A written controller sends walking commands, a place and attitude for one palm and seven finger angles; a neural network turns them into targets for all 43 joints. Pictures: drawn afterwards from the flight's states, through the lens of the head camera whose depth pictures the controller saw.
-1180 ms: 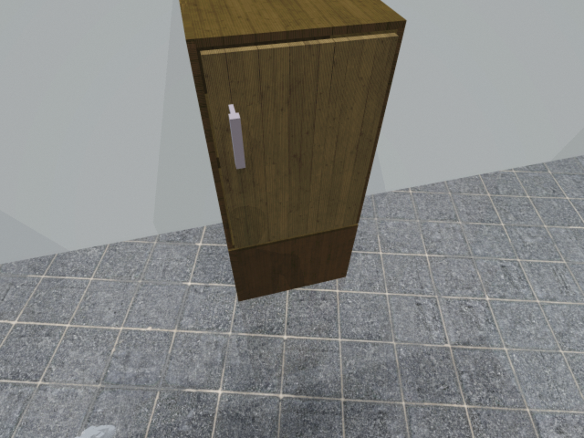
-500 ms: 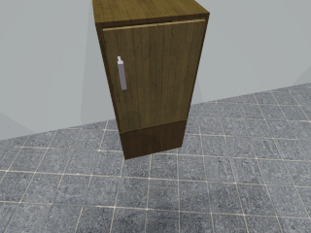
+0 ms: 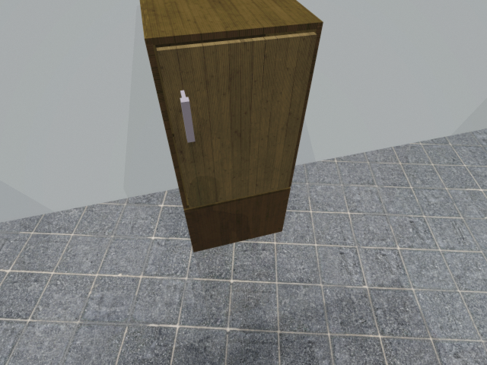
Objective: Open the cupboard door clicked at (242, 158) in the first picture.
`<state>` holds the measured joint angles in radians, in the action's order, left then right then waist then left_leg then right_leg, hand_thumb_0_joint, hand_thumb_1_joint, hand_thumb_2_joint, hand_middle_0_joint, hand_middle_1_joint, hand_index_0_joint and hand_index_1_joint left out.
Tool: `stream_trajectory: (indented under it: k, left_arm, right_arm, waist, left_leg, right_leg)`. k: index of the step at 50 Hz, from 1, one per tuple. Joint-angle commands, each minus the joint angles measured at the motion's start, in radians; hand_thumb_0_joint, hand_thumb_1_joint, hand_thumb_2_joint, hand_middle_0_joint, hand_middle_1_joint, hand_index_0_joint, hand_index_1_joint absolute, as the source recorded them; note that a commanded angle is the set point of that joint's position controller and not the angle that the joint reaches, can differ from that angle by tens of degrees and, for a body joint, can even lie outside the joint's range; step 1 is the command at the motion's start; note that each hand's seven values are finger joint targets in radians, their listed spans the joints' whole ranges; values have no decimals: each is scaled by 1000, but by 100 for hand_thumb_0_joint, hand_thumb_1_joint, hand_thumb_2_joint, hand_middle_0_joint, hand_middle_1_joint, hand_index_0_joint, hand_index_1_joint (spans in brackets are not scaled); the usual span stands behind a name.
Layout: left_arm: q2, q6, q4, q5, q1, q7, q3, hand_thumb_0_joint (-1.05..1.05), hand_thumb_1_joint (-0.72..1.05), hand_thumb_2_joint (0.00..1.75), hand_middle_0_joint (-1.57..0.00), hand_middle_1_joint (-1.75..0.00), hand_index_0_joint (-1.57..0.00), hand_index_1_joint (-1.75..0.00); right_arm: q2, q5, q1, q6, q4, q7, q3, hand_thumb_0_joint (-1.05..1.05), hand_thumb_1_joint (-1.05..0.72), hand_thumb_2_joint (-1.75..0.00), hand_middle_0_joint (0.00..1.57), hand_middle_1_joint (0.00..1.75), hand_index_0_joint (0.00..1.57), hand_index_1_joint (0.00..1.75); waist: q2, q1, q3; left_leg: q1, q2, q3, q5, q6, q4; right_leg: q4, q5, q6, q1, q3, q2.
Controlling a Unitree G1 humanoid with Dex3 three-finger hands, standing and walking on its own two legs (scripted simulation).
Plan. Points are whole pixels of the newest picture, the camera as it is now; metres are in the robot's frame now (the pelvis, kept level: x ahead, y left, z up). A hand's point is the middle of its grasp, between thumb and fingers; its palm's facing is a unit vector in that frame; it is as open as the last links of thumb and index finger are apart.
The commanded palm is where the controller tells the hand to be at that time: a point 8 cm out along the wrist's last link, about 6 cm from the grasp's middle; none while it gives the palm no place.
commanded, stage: look at it before walking up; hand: left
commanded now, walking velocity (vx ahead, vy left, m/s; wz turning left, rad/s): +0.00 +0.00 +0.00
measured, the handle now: (186, 116) +0.70 +0.19 +0.01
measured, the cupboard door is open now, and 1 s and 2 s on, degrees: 0 0 0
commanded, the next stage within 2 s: turn to face it in 0.26 s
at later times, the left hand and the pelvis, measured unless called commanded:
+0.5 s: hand out of the picture +0.07 +0.24 -0.16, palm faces +0.01 -0.95 -0.32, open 7.4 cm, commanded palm none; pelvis +0.00 +0.00 +0.00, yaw +2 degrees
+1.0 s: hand out of the picture +0.01 +0.20 -0.17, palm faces +0.22 -0.94 -0.27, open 7.4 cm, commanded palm none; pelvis -0.03 -0.01 -0.01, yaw +12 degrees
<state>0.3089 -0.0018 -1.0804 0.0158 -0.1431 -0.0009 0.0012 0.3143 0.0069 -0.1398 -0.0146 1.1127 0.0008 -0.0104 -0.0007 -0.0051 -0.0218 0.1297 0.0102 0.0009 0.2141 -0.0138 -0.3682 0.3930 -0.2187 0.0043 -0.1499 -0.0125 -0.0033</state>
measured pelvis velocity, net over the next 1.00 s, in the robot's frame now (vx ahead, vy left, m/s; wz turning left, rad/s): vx -0.03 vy -0.01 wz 0.21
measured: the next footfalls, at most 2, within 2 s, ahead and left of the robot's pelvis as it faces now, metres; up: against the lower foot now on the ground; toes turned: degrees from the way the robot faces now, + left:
right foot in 1.04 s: +0.01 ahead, -0.12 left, +0.00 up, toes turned +12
left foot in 1.40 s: -0.03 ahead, +0.11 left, +0.00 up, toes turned +22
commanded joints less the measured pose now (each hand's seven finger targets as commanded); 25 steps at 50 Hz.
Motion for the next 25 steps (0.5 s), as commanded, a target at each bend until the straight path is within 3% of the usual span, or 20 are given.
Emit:
stream_trajectory:
  k: [1, 17, 19, 20, 23, 25]
  left_arm:
    - [202, 27, 58, -4, 29, 16, -38, 0, 90, 90, -20, -30, -20, -30]
    - [205, 29, 51, -5, 30, 16, -39, 0, 90, 90, -20, -30, -20, -30]
    - [207, 28, 53, -6, 28, 16, -40, 0, 90, 90, -20, -30, -20, -30]
    - [204, 25, 55, -6, 30, 17, -41, 0, 90, 90, -20, -30, -20, -30]
    - [122, 1, 55, -8, -18, 27, -30, 0, 90, 90, -20, -30, -20, -30]
    - [123, -8, 66, -7, -35, 30, -34, 0, 90, 90, -20, -30, -20, -30]
  right_arm:
    - [189, 3, 38, -18, -57, 18, 37, 0, -90, -90, 20, 30, 20, 30]
    - [194, 3, 41, -17, -54, 19, 36, 0, -90, -90, 20, 30, 20, 30]
    - [197, 4, 43, -17, -57, 19, 35, 0, -90, -90, 20, 30, 20, 30]
    - [190, 3, 43, -15, -59, 17, 34, 0, -90, -90, 20, 30, 20, 30]
    - [97, 5, 1, 6, -62, 14, 20, 0, -90, -90, 20, 30, 20, 30]
    - [93, 6, -8, 18, -75, 12, 23, 0, -90, -90, 20, 30, 20, 30]
  waist:
    - [8, 8, 46]
    - [13, 6, 48]
    - [-9, 8, 50]
    - [-5, 8, 41]
    - [-3, 12, 39]
    - [-2, 17, 31]
  left_leg:
    - [-7, 104, -88, -156, 38, 52]
    - [-21, 105, -89, -169, 35, 63]
    - [-18, 104, -93, -191, 35, 60]
    - [-4, 103, -97, -207, 35, 52]
    - [44, 94, -95, -221, 25, 7]
    - [86, 84, -99, -220, 24, -33]
  right_leg:
    - [-65, 159, 21, 7, -93, 116]
    - [-81, 173, 19, 22, -89, 119]
    - [-73, 189, 18, 32, -79, 122]
    - [-61, 197, 15, 34, -69, 124]
    - [-14, 187, -4, 28, -43, 134]
    - [9, 181, -3, 23, -39, 146]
